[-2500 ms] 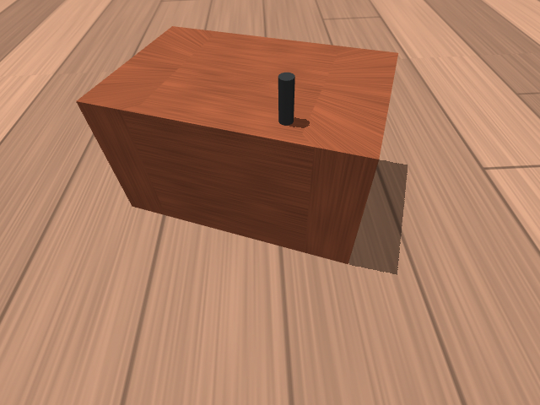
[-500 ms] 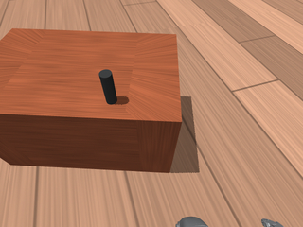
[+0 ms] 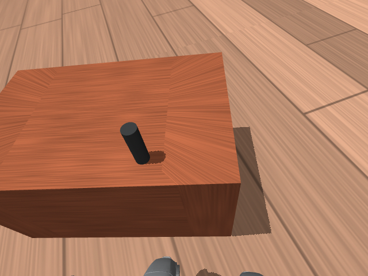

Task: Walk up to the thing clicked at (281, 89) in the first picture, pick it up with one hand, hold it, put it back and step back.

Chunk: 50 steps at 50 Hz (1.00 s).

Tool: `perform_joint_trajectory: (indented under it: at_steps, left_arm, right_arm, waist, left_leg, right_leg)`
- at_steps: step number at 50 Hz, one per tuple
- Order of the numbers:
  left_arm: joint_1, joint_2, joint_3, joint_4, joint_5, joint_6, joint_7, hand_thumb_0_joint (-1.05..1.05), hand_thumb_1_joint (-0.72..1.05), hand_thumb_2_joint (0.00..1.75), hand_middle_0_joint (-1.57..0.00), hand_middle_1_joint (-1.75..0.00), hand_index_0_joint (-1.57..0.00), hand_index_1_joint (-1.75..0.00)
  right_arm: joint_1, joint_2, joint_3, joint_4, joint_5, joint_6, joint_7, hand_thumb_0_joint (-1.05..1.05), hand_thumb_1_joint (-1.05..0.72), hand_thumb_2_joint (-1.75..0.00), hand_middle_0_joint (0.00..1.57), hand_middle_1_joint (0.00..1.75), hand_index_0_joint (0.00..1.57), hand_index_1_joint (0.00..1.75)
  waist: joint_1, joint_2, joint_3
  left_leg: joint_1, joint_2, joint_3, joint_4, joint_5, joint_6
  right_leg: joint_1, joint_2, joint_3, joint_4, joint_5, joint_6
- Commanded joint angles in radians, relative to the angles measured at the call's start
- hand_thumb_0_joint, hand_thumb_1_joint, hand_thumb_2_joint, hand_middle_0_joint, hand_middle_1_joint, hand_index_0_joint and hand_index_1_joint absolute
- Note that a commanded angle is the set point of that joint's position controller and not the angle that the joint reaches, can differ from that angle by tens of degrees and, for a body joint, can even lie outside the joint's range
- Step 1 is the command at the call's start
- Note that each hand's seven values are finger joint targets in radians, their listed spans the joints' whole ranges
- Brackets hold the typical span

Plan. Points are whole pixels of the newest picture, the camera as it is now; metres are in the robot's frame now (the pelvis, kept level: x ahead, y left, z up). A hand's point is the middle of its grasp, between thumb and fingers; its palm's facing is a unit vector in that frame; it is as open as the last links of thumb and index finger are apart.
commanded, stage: walk up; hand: left
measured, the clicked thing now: (136, 144) +0.49 +0.21 -0.08
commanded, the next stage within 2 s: stand in 1.48 s
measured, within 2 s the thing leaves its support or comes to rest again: neither
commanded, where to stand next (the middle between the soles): +0.07 +0.03 m, yaw +0 degrees
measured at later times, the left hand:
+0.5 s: hand out of the picture +0.10 +0.31 -0.16, palm faces -0.06 -0.93 -0.36, open 7.4 cm
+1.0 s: hand out of the picture +0.13 +0.28 -0.14, palm faces -0.05 -0.95 -0.30, open 7.4 cm
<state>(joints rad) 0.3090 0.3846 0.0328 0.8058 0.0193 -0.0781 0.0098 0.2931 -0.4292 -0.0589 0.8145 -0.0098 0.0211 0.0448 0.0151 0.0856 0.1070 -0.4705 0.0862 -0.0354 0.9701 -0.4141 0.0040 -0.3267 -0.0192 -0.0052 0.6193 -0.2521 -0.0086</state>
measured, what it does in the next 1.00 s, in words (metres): steps on the spot: left foot, then right foot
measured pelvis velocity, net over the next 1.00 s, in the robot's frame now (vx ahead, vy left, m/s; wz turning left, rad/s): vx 0.02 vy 0.04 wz -0.04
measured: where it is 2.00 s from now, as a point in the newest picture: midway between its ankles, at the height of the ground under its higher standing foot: outside the picture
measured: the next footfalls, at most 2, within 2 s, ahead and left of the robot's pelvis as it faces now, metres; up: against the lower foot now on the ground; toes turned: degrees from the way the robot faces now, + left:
left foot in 0.10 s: +0.11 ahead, +0.18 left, +0.00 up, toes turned +1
right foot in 0.40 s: +0.04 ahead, -0.09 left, +0.00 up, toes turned -2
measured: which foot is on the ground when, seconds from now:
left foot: up 0.00-0.08, down 0.10-1.00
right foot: down 0.00-0.14, up 0.16-0.38, down 0.40-1.00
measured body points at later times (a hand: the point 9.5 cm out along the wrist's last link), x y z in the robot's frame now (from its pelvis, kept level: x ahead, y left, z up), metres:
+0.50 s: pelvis +0.01 +0.05 -0.01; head +0.05 +0.05 +0.44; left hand +0.10 +0.36 -0.13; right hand +0.11 -0.27 -0.12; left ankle +0.07 +0.18 -0.72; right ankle +0.00 -0.09 -0.73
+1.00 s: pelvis +0.02 +0.04 +0.02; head +0.03 +0.05 +0.47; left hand +0.13 +0.33 -0.12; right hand +0.07 -0.27 -0.11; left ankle +0.07 +0.18 -0.72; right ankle +0.00 -0.09 -0.72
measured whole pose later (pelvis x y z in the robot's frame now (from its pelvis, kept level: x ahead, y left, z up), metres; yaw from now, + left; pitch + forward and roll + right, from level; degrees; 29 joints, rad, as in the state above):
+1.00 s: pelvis +0.02 +0.04 +0.02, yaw -2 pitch -2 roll +0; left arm 0.08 0.34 0.02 1.10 0.01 0.01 -0.03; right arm 0.13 -0.37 0.01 1.14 -0.01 -0.03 0.01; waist -0.01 -0.01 0.06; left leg -0.22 0.06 0.05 0.41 -0.16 -0.03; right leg -0.12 -0.02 0.00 0.42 -0.26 0.02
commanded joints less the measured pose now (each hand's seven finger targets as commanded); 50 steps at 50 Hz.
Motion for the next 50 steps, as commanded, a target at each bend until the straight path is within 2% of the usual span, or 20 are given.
perform_joint_trajectory:
  at_steps: [1,5,6,7,8,9,11,12,17,19,21,22,23,24,25,27,32,39,45,50]
  left_arm:
    - [-0.045,0.268,0.075,-0.066,0.002,-0.002,0.013,0.0,0.9,0.9,-0.2,-0.3,-0.2,-0.3]
    - [-0.108,0.23,0.053,-0.056,-0.019,0.047,0.009,0.0,0.9,0.9,-0.2,-0.3,-0.2,-0.3]
    - [-0.078,0.181,0.041,-0.053,-0.024,0.055,0.009,0.0,0.9,0.9,-0.2,-0.3,-0.2,-0.3]
    - [-0.047,0.165,0.033,-0.041,-0.035,0.065,0.014,0.0,0.9,0.9,-0.2,-0.3,-0.2,-0.3]
    - [-0.054,0.228,0.051,0.002,-0.026,0.075,0.023,0.0,0.9,0.9,-0.2,-0.3,-0.2,-0.3]
    - [-0.053,0.252,0.056,0.025,-0.021,0.077,0.02,0.0,0.9,0.9,-0.2,-0.3,-0.2,-0.3]
    - [-0.053,0.226,0.059,0.056,-0.031,0.071,0.013,0.0,0.9,0.9,-0.2,-0.3,-0.2,-0.3]
    - [-0.063,0.217,0.058,0.06,-0.03,0.07,0.009,0.0,0.9,0.9,-0.2,-0.3,-0.2,-0.3]
    - [-0.093,0.181,0.048,0.094,-0.023,0.07,0.006,0.0,0.9,0.9,-0.2,-0.3,-0.2,-0.3]
    - [-0.065,0.177,0.051,0.129,-0.013,0.065,0.006,0.0,0.9,0.9,-0.2,-0.3,-0.2,-0.3]
    - [-0.085,0.241,0.068,0.133,0.004,0.054,0.01,0.0,0.9,0.9,-0.2,-0.3,-0.2,-0.3]
    - [-0.138,0.263,0.065,0.116,0.003,0.051,0.008,0.0,0.9,0.9,-0.2,-0.3,-0.2,-0.3]
    - [-0.221,0.279,0.06,0.106,-0.002,0.057,-0.001,0.0,0.9,0.9,-0.2,-0.3,-0.2,-0.3]
    - [-0.255,0.244,0.05,0.096,-0.006,0.062,-0.008,0.0,0.9,0.9,-0.2,-0.3,-0.2,-0.3]
    - [-0.243,0.207,0.04,0.104,-0.014,0.065,-0.012,0.0,0.9,0.9,-0.2,-0.3,-0.2,-0.3]
    - [-0.185,0.193,0.034,0.145,-0.01,0.067,-0.015,0.0,0.9,0.9,-0.2,-0.3,-0.2,-0.3]
    - [-0.263,0.213,0.035,0.162,-0.008,0.054,-0.018,0.0,0.9,0.9,-0.2,-0.3,-0.2,-0.3]
    - [-0.277,0.195,0.031,0.199,-0.012,0.061,-0.021,0.0,0.9,0.9,-0.2,-0.3,-0.2,-0.3]
    - [-0.275,0.184,0.033,0.221,-0.019,0.063,-0.019,0.0,0.9,0.9,-0.2,-0.3,-0.2,-0.3]
    - [-0.278,0.175,0.028,0.241,-0.02,0.073,-0.019,0.0,0.9,0.9,-0.2,-0.3,-0.2,-0.3]
  right_arm:
    - [0.054,-0.133,-0.045,-0.011,0.008,-0.033,-0.028,0.0,-0.9,-0.9,0.2,0.3,0.2,0.3]
    - [0.084,-0.162,-0.058,0.036,-0.004,-0.052,-0.05,0.0,-0.9,-0.9,0.2,0.3,0.2,0.3]
    - [0.069,-0.217,-0.066,0.029,-0.016,-0.061,-0.055,0.0,-0.9,-0.9,0.2,0.3,0.2,0.3]
    - [-0.002,-0.278,-0.065,0.004,-0.011,-0.068,-0.054,0.0,-0.9,-0.9,0.2,0.3,0.2,0.3]
    - [-0.072,-0.319,-0.073,-0.002,-0.003,-0.067,-0.052,0.0,-0.9,-0.9,0.2,0.3,0.2,0.3]
    - [-0.108,-0.294,-0.068,-0.002,-0.007,-0.068,-0.055,0.0,-0.9,-0.9,0.2,0.3,0.2,0.3]
    - [-0.12,-0.236,-0.043,0.006,-0.011,-0.072,-0.062,0.0,-0.9,-0.9,0.2,0.3,0.2,0.3]
    - [-0.095,-0.229,-0.041,0.017,-0.014,-0.077,-0.065,0.0,-0.9,-0.9,0.2,0.3,0.2,0.3]
    - [-0.086,-0.225,-0.033,0.033,-0.008,-0.074,-0.073,0.0,-0.9,-0.9,0.2,0.3,0.2,0.3]
    - [-0.126,-0.225,-0.028,0.032,0.004,-0.065,-0.072,0.0,-0.9,-0.9,0.2,0.3,0.2,0.3]
    - [-0.136,-0.176,-0.012,0.03,0.021,-0.064,-0.072,0.0,-0.9,-0.9,0.2,0.3,0.2,0.3]
    - [-0.147,-0.141,0.0,0.031,0.026,-0.065,-0.071,0.0,-0.9,-0.9,0.2,0.3,0.2,0.3]
    - [-0.131,-0.142,-0.006,0.062,0.025,-0.064,-0.074,0.0,-0.9,-0.9,0.2,0.3,0.2,0.3]
    - [-0.108,-0.159,-0.013,0.09,0.015,-0.067,-0.074,0.0,-0.9,-0.9,0.2,0.3,0.2,0.3]
    - [-0.139,-0.19,-0.018,0.097,0.009,-0.074,-0.07,0.0,-0.9,-0.9,0.2,0.3,0.2,0.3]
    - [-0.22,-0.204,-0.01,0.094,0.005,-0.073,-0.061,0.0,-0.9,-0.9,0.2,0.3,0.2,0.3]
    - [-0.203,-0.163,0.01,0.154,0.006,-0.07,-0.05,0.0,-0.9,-0.9,0.2,0.3,0.2,0.3]
    - [-0.227,-0.155,0.018,0.209,0.0,-0.07,-0.044,0.0,-0.9,-0.9,0.2,0.3,0.2,0.3]
    - [-0.226,-0.153,0.022,0.24,0.001,-0.082,-0.053,0.0,-0.9,-0.9,0.2,0.3,0.2,0.3]
    - [-0.242,-0.157,0.019,0.252,0.0,-0.08,-0.059,0.0,-0.9,-0.9,0.2,0.3,0.2,0.3]
  waist:
    - [-0.002,-0.31,-0.122]
    - [-0.054,-0.196,-0.124]
    - [-0.042,-0.045,-0.131]
    - [-0.01,0.087,-0.131]
    - [-0.018,0.14,-0.105]
    - [-0.001,0.104,-0.085]
    - [0.01,0.131,-0.086]
    - [0.0,0.144,-0.098]
    - [-0.017,0.157,-0.195]
    - [0.013,0.107,-0.21]
    - [0.012,-0.032,-0.25]
    - [-0.009,-0.102,-0.214]
    - [-0.044,-0.168,-0.193]
    - [-0.063,-0.158,-0.174]
    - [-0.046,-0.102,-0.158]
    - [0.0,-0.096,-0.12]
    - [-0.034,-0.17,-0.068]
    - [-0.02,-0.147,-0.075]
    - [-0.01,-0.087,-0.158]
    - [-0.01,-0.05,-0.161]
  left_leg:
    - [0.162,-0.034,0.08,-0.203,0.085,-0.023]
    - [0.307,-0.067,0.082,-0.402,0.261,0.015]
    - [0.299,0.065,-0.116,-0.496,0.229,0.052]
    - [0.2,0.263,-0.391,-0.611,0.154,0.153]
    - [0.094,0.333,-0.484,-0.642,0.072,0.252]
    - [0.073,0.308,-0.438,-0.615,0.082,0.262]
    - [0.142,0.188,-0.233,-0.535,0.292,0.191]
    - [0.19,0.169,-0.199,-0.503,0.415,0.17]
    - [0.341,0.172,-0.172,-0.416,0.679,0.178]
    - [0.262,0.15,-0.124,-0.369,0.634,0.143]
    - [0.15,0.088,-0.06,-0.294,0.531,0.065]
    - [0.131,0.022,-0.007,-0.305,0.373,0.029]
    - [0.254,-0.01,0.019,-0.358,0.193,0.025]
    - [0.331,0.013,-0.009,-0.428,0.203,0.03]
    - [0.326,0.05,-0.059,-0.464,0.231,0.05]
    - [0.215,0.106,-0.115,-0.494,0.151,0.088]
    - [0.266,0.016,0.0,-0.495,0.173,0.023]
    - [0.288,0.033,-0.015,-0.588,0.159,0.015]
    - [0.338,0.053,0.001,-0.597,0.396,0.011]
    - [0.339,0.063,-0.005,-0.628,0.398,0.014]
  right_leg:
    - [-0.034,-0.165,0.112,-0.112,0.319,-0.19]
    - [-0.153,-0.115,0.105,0.075,0.109,-0.117]
    - [-0.193,-0.049,0.077,0.178,-0.002,-0.073]
    - [-0.164,0.042,0.028,0.267,-0.205,-0.028]
    - [-0.104,0.009,0.078,0.38,-0.339,-0.025]
    - [-0.088,-0.014,0.093,0.406,-0.332,-0.024]
    - [-0.117,-0.004,0.09,0.36,-0.305,-0.029]
    - [-0.131,-0.005,0.078,0.337,-0.287,-0.029]
    - [-0.05,0.0,0.001,0.117,-0.252,-0.011]
    - [0.102,0.008,-0.016,-0.087,-0.055,-0.02]
    - [0.245,-0.091,0.132,-0.104,0.207,-0.069]
    - [0.177,-0.16,0.228,-0.115,0.203,-0.108]
    - [0.027,-0.195,0.23,-0.104,0.132,-0.141]
    - [-0.033,-0.163,0.177,-0.08,0.095,-0.107]
    - [-0.042,-0.103,0.111,-0.071,0.033,-0.061]
    - [0.028,-0.065,0.083,-0.104,-0.059,-0.05]
    - [-0.008,-0.124,0.161,-0.243,-0.068,-0.066]
    - [0.054,-0.106,0.134,-0.317,-0.102,-0.041]
    - [0.169,-0.098,0.086,-0.284,0.124,-0.028]
    - [0.191,-0.095,0.074,-0.289,0.147,-0.023]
